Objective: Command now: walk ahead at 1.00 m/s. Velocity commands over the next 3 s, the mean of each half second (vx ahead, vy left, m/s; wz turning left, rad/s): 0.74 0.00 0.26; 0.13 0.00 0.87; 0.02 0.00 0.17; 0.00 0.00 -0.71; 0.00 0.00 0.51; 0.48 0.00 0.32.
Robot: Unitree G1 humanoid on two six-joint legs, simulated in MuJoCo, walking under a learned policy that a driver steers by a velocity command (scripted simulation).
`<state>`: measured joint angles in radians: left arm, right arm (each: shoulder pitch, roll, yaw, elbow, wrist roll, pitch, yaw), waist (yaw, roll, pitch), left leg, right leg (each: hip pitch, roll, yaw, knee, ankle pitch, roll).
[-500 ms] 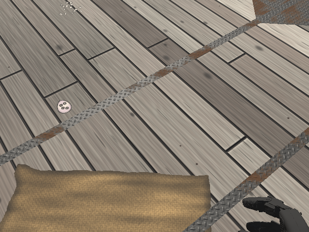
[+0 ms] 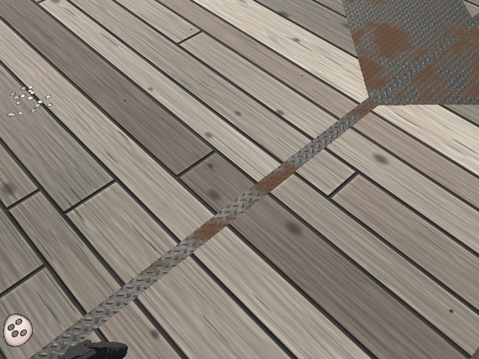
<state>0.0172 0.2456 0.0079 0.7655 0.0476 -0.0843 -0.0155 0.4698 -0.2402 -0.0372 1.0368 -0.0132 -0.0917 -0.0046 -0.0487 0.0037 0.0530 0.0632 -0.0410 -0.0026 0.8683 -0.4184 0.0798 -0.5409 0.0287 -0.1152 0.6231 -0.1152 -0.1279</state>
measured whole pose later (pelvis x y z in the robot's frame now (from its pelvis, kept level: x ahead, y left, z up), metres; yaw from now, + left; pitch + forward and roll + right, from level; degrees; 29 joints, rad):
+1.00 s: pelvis +0.62 -0.03 +0.03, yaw +37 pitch +1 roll +0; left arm 0.09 0.31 0.01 0.66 0.01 0.00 0.06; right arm 0.27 -0.37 -0.12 0.71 -0.01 0.05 -0.01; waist -0.05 0.02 0.05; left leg -0.32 -0.26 -0.36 0.69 -0.41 0.02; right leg -0.32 0.05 0.11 0.49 -0.15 0.00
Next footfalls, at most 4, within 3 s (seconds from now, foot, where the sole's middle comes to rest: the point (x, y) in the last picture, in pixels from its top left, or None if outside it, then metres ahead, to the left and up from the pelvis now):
0.40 left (218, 298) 0.61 0.06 -0.74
0.96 right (260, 253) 0.75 -0.07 -0.74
1.40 left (225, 315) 0.56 0.05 -0.74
1.80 right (291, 270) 0.69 -0.15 -0.74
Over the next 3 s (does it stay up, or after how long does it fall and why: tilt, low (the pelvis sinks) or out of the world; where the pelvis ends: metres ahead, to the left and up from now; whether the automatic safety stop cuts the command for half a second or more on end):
stays up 0.78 -0.01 0.02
